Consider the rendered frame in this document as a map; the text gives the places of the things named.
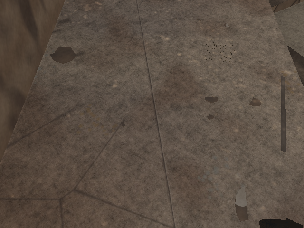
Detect robot right hand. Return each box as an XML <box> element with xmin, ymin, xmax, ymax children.
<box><xmin>259</xmin><ymin>218</ymin><xmax>303</xmax><ymax>228</ymax></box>

